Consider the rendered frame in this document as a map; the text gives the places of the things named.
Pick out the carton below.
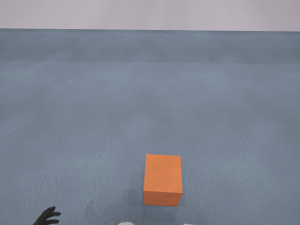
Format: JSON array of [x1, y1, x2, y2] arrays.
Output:
[[143, 154, 183, 207]]

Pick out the left robot hand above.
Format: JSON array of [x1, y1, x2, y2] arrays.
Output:
[[33, 206, 61, 225]]

